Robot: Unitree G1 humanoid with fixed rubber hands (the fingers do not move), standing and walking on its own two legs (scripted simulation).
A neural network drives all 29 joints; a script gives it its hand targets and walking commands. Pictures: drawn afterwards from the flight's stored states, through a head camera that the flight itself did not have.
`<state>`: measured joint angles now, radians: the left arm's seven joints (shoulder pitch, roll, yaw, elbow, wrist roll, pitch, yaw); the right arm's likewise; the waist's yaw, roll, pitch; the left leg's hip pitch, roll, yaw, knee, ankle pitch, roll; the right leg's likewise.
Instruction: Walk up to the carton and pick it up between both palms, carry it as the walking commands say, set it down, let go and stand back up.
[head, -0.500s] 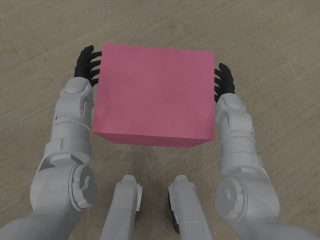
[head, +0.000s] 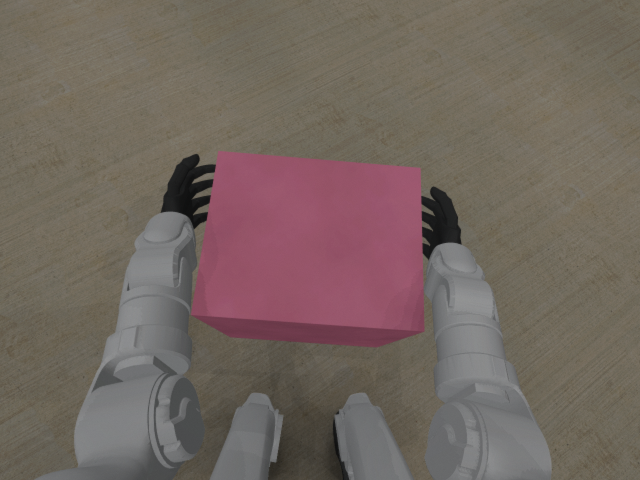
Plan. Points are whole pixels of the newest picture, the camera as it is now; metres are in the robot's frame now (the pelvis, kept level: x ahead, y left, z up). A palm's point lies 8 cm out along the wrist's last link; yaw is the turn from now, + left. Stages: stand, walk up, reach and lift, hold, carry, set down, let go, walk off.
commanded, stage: reach and lift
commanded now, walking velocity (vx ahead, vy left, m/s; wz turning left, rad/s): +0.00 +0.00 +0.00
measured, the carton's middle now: (310, 265) +0.41 +0.00 -0.12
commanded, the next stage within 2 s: none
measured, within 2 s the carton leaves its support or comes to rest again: neither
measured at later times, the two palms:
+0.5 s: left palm (161, 214) +0.42 +0.16 +0.03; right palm (468, 249) +0.39 -0.17 +0.01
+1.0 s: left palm (124, 202) +0.40 +0.17 +0.10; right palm (500, 246) +0.36 -0.16 +0.09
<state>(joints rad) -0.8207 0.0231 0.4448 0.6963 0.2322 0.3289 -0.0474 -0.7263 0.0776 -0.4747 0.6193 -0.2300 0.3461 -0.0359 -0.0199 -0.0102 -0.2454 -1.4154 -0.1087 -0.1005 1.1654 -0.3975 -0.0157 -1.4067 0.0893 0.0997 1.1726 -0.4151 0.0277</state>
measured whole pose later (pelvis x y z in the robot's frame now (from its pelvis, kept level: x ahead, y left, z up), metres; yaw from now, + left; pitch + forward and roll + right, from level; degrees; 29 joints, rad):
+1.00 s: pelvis +0.04 +0.00 +0.11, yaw +0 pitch +15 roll +0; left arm -0.49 -0.06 0.40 0.53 0.29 0.40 -0.11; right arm -0.39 0.18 -0.41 0.45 -0.30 0.41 -0.01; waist 0.00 -0.01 -0.12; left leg -0.60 -0.07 -0.12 0.57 -0.23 0.00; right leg -0.60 0.06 0.12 0.58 -0.25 0.00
